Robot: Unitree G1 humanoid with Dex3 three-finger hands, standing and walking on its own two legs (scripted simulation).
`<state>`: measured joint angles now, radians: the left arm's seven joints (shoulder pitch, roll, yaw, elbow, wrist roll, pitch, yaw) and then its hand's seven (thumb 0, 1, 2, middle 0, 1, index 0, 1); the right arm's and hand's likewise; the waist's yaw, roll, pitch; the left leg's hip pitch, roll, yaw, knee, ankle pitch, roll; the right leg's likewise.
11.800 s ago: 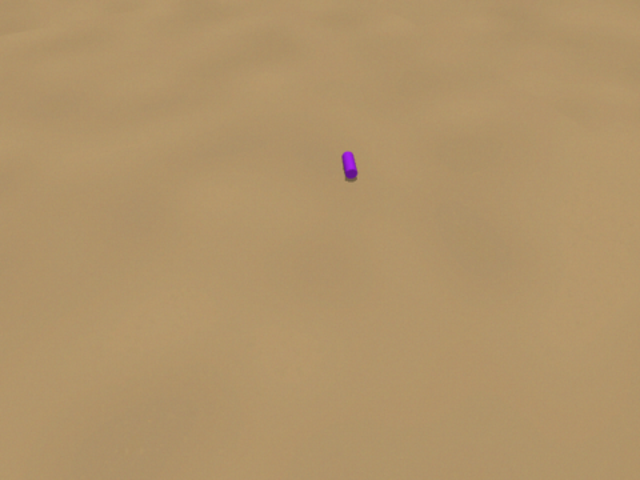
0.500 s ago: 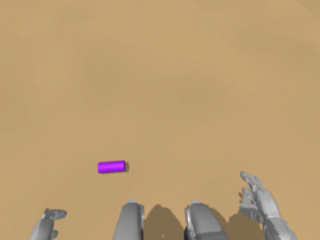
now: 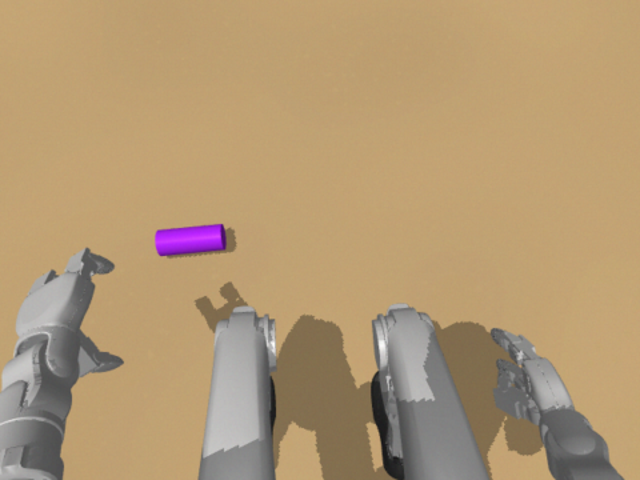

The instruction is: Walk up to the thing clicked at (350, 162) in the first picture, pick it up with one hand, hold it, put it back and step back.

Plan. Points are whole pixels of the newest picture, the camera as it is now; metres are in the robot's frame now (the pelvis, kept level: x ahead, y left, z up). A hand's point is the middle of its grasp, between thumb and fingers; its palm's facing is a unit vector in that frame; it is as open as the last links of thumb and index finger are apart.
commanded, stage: rise first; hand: left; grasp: from above
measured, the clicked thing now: (191, 239) +0.49 +0.29 -0.44
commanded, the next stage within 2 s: none
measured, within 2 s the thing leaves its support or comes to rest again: neither
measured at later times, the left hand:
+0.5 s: hand (128, 277) +0.38 +0.34 -0.25, palm faces -0.46 -0.09 -0.88, open 14.1 cm
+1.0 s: hand (144, 259) +0.42 +0.33 -0.30, palm faces -0.45 -0.06 -0.89, open 13.8 cm
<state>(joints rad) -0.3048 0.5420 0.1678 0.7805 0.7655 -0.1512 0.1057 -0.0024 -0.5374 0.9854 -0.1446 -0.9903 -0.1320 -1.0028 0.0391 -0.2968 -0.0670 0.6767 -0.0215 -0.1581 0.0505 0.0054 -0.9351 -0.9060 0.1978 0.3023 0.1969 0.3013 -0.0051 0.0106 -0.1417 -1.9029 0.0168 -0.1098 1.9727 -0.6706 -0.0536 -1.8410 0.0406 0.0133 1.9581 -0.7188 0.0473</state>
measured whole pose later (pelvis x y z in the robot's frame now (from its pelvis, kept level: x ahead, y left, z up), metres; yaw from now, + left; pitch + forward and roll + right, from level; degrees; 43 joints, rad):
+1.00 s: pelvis -0.01 +0.01 -0.13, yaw -5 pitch +34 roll -9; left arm -0.83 0.78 0.17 1.37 1.29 -0.31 0.40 0.00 -0.47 0.95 -0.13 -0.96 -0.13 -0.95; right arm 0.07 -0.25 0.02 0.76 -0.15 -0.02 0.13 0.00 -0.91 -0.90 0.20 0.30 0.20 0.30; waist -0.15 -0.04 -0.07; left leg -2.32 -0.01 -0.18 2.40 -0.68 -0.04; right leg -2.20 0.07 -0.02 2.33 -0.74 0.06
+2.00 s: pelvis -0.01 +0.02 -0.15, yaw -7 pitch +32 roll -10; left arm -0.92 0.89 0.18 1.49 1.31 -0.30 0.42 0.00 -0.51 0.99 -0.13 -0.97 -0.12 -0.97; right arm 0.08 -0.26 0.10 0.75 -0.19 -0.02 0.14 0.00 -0.91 -0.90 0.20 0.30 0.20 0.30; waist -0.22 -0.06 -0.02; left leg -2.35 -0.01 -0.21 2.46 -0.68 -0.04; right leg -2.23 0.08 -0.05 2.37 -0.72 0.07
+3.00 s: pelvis -0.02 +0.02 -0.14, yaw -8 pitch +32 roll -11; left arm -0.98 0.89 0.07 1.47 1.29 -0.31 0.36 0.00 -0.56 1.02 -0.09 -1.04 -0.09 -1.04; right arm 0.10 -0.27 0.12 0.72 -0.17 -0.01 0.14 0.00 -0.91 -0.90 0.20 0.30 0.20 0.30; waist -0.22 -0.05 -0.01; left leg -2.35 -0.01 -0.21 2.44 -0.67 -0.04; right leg -2.23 0.07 -0.05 2.35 -0.71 0.07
